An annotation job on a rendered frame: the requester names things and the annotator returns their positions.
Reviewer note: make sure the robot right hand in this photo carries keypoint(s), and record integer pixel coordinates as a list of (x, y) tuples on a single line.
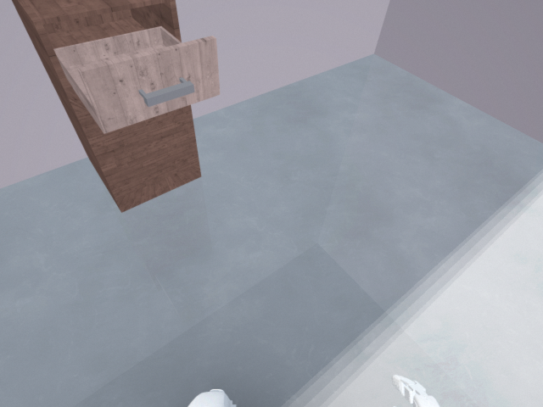
[(414, 392)]

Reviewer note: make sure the drawer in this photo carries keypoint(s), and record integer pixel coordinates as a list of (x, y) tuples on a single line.
[(107, 73)]

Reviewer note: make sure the cabinet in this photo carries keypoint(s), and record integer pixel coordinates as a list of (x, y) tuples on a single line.
[(138, 162)]

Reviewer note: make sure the handle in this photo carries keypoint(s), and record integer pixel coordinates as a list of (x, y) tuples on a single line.
[(169, 93)]

